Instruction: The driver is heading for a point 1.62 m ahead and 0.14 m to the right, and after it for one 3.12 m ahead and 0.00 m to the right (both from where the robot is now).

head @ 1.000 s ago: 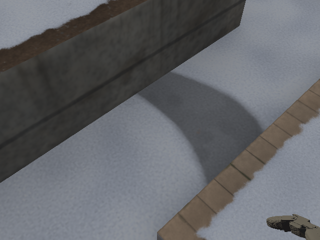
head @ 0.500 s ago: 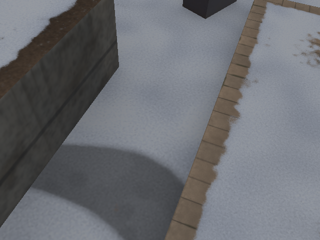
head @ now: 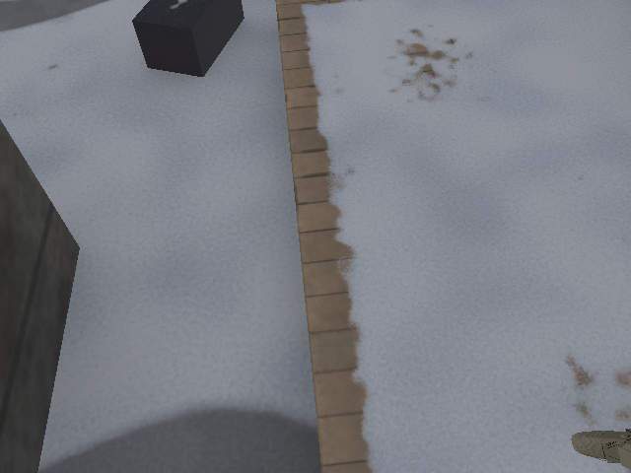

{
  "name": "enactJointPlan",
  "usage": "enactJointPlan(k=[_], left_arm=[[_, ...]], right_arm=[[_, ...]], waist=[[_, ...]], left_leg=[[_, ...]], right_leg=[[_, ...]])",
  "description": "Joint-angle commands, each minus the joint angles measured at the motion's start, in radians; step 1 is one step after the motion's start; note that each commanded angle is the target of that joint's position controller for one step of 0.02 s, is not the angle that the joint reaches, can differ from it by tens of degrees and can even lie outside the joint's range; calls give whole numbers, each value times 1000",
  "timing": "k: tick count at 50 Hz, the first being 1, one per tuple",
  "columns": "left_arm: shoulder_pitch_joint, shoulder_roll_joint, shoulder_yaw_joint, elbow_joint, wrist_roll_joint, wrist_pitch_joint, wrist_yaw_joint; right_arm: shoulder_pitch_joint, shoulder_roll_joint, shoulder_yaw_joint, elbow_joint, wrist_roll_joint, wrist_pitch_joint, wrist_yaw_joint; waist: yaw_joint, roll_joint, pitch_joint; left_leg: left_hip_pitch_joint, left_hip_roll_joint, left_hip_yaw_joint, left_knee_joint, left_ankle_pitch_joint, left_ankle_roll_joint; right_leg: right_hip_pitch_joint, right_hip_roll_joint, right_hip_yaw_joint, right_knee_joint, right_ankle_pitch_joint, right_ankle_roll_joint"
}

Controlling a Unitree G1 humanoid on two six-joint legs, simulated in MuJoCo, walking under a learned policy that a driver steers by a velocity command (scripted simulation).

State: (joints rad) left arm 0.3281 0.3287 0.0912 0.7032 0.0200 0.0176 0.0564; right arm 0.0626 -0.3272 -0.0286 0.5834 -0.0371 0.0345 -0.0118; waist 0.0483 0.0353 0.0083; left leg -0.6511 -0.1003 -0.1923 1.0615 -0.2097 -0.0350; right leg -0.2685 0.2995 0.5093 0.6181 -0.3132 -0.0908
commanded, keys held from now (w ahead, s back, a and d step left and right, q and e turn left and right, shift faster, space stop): e+shift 0.24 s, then shift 0.76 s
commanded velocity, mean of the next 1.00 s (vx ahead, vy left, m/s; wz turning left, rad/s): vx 0.00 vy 0.00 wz -0.47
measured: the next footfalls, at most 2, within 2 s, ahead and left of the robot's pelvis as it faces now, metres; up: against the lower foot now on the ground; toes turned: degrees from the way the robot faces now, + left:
left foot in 0.22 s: +0.10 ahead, +0.20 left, -0.14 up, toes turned -15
right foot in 0.74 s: +0.17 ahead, -0.02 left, +0.00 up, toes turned -27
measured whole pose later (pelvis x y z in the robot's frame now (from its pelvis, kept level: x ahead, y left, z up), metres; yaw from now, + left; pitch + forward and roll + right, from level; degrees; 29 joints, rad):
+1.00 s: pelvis +0.15 +0.07 -0.02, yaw -25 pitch +0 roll +1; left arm 0.23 0.16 0.02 0.87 0.01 -0.01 0.05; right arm 0.26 -0.24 -0.04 0.71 -0.02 0.06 -0.04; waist -0.01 0.05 0.02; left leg -0.59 -0.06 -0.13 1.28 -0.29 0.02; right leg -0.42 0.04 -0.07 0.79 -0.38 -0.10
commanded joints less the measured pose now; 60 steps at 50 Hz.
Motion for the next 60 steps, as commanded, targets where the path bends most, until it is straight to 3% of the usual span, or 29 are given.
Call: enactJointPlan(k=[1, 5, 6, 8, 9, 10, 11, 12, 13, 14, 15, 16, 17, 18, 19, 22, 25, 30, 34, 36, 37, 38, 39, 40, 42, 43, 45, 48, 60], left_arm=[[-15, 173, 43, -65, 7, -9, 5], [-52, 151, 39, -71, 5, 18, 8], [-77, 130, 30, -73, -3, 25, 10], [-40, 89, 22, -47, -3, 22, 16], [-4, 64, 15, -32, -8, 16, 16], [-44, 67, 11, -47, -16, 15, 10], [-37, 43, 7, -77, -24, 16, 4], [50, -16, -4, -122, -57, 26, 2], [94, -16, -8, -114, -55, 23, 7], [39, -22, -8, -89, -8, 22, 13], [-64, 6, -7, -112, 33, 23, 10], [-179, 29, -9, -164, 38, 33, -2], [-336, 20, -11, -201, 67, 51, -11], [-380, 4, -16, -199, 61, 56, -22], [-339, -38, -31, -196, 43, 63, -34], [-316, -144, -72, -208, 29, 66, -40], [-383, -165, -85, -256, 19, 67, -29], [-419, -211, -106, -221, 3, 58, -38], [-396, -248, -131, -179, -31, 47, -45], [-294, -210, -120, -140, -31, 44, -34], [-206, -184, -113, -124, -23, 31, -32], [-124, -102, -92, -112, -7, 17, -26], [-64, 2, -58, -75, 4, 34, -15], [-74, -39, -60, -42, -9, 33, 4], [-236, -86, -76, -8, -25, 10, 10], [-269, -119, -84, 7, -28, -2, 10], [-234, -122, -73, 46, -19, -24, 2], [-163, -101, -58, 103, -12, -51, -5], [46, -7, -9, 205, -10, -92, 11]], right_arm=[[-81, -111, -29, -102, 7, -35, 7], [-76, -91, -14, -107, 22, -46, 11], [-48, -70, -12, -90, 40, -43, 4], [-19, -7, -7, -33, 76, -38, -19], [-16, 14, -5, -1, 76, -34, -27], [70, 21, -4, 28, 63, -35, -31], [177, -32, -11, 52, 47, -50, -34], [313, -88, -17, 57, 20, -73, -24], [391, -114, -33, 69, 23, -86, -8], [385, -88, -32, 46, 28, -85, -7], [320, -113, -45, 5, -2, -89, -25], [209, -146, -56, -5, -10, -93, -48], [200, -116, -41, 29, -3, -89, -56], [259, -72, -31, 48, 1, -85, -47], [293, -53, -24, 71, 7, -81, -42], [356, 28, -1, 130, 12, -72, -25], [428, 16, 2, 165, 15, -71, -45], [526, 38, 4, 208, 11, -53, -63], [494, 19, 1, 198, 12, -34, -57], [508, -14, -2, 214, 24, -35, -47], [489, -48, -13, 217, 39, -36, -37], [444, -63, -16, 173, 48, -42, -29], [370, -1, -7, 91, 37, -25, 1], [347, 3, -22, 96, 13, 5, 8], [334, 72, -2, 74, 10, 32, -11], [338, 56, -9, 78, 0, 32, -29], [420, 38, -24, 132, -8, 40, -44], [396, 37, -32, 144, 18, 36, -35], [186, 1, -43, 138, 8, 30, -11]], waist=[[-19, -116, -82], [-11, -122, -65], [-24, -128, -59], [-24, 20, -49], [3, 92, -29], [-44, 84, -52], [-52, 118, -93], [-53, 234, -255], [-71, 277, -339], [-67, 166, -295], [-77, 79, -232], [-38, 130, -96], [-22, 35, 37], [-54, -72, 57], [-27, -90, 44], [-8, 43, 54], [-28, 118, 51], [-67, 105, -39], [-42, 133, -63], [-13, 218, -124], [48, 202, -168], [92, 104, -229], [98, -242, -274], [65, -99, -230], [-56, -91, 67], [-90, -102, 108], [-118, -152, 47], [-115, -127, 5], [-27, -113, -15]], left_leg=[[-70, 17, -54, -56, -3, 23], [209, 32, -37, -441, 134, 23], [348, 46, -30, -584, 254, 15], [658, 111, -15, -937, 711, -25], [793, 168, -14, -1016, 893, -44], [860, 196, 12, -981, 945, -46], [982, 285, 5, -826, 1188, -29], [1217, 503, -8, -415, 1843, 83], [1259, 607, -12, -329, 1988, 185], [1152, 567, 3, -377, 1825, 194], [958, 605, -71, -482, 1412, 307], [763, 661, -202, -617, 1044, 400], [627, 575, -125, -690, 802, 331], [588, 485, -52, -664, 684, 261], [571, 435, 0, -646, 575, 220], [487, 325, 71, -679, 383, 187], [593, 354, 59, -746, 623, 247], [841, 357, 137, -736, 905, 243], [711, 344, 276, -738, 1322, 213], [663, 362, 286, -635, 1607, 211], [606, 357, 313, -480, 1620, 189], [388, 302, 329, -244, 1250, 135], [179, 51, 298, 87, -151, 71], [212, 44, 47, 254, -292, 71], [93, 56, 54, 270, -308, 73], [85, 59, 67, 237, -244, 72], [132, 29, 105, 296, -127, 63], [98, 24, 83, 275, -67, 51], [-55, 71, 44, 107, 1, -9]], right_leg=[[174, -291, 318, 30, 636, -153], [36, -191, 268, 114, 488, -41], [-31, -153, 233, 144, 396, 0], [-181, -20, 90, 362, -101, 87], [-286, 34, -11, 511, -376, 111], [-331, 33, -111, 651, -407, 103], [-446, 19, -204, 843, -470, 103], [-603, 3, -361, 1178, -711, 110], [-730, -60, -428, 1476, -683, 99], [-834, -82, -442, 1681, -564, 95], [-856, -134, -502, 1762, -382, 108], [-861, -195, -458, 1743, -308, 113], [-910, -185, -358, 1781, -321, 99], [-902, -161, -387, 1784, -277, 68], [-904, -157, -404, 1729, -203, 55], [-912, -150, -454, 1565, -144, 62], [-964, -193, -501, 1385, -233, 80], [-914, -283, -593, 1133, -298, 27], [-534, -248, -694, 801, -402, -39], [-279, -175, -692, 648, -399, -69], [-115, -181, -614, 461, -268, -94], [80, -324, -280, 290, -114, -158], [69, -594, 229, -42, 174, -307], [-71, -606, 224, -84, 237, -333], [-312, -559, 26, -103, -30, -241], [-348, -508, -63, -114, -54, -177], [-319, -467, -194, -131, 130, -156], [-205, -455, -266, -176, 224, -158], [171, -552, -240, -290, 254, -211]])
